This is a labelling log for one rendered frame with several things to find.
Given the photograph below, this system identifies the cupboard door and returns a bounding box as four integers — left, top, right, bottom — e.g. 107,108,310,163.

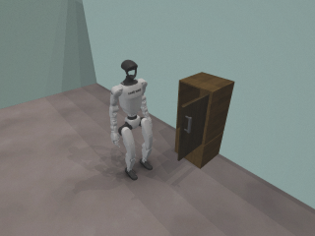
177,93,210,161

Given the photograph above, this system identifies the right robot foot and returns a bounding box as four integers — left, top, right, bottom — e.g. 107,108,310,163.
125,167,138,181

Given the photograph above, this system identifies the robot head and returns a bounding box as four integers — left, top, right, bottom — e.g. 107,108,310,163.
121,60,138,87

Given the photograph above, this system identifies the right robot hand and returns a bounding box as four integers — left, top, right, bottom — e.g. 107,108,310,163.
110,132,120,148

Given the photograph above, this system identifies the left robot hand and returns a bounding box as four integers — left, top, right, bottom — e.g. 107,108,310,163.
145,116,153,127

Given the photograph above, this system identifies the robot left upper arm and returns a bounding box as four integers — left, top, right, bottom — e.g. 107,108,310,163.
138,78,148,101

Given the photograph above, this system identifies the handle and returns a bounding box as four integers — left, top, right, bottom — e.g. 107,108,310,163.
184,116,192,134

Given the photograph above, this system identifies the robot right upper arm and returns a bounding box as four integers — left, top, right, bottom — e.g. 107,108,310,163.
109,85,123,113

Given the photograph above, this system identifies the right robot forearm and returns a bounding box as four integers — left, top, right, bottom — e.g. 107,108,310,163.
109,106,118,133

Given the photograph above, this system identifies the left robot forearm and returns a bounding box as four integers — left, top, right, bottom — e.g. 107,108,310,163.
141,99,150,117

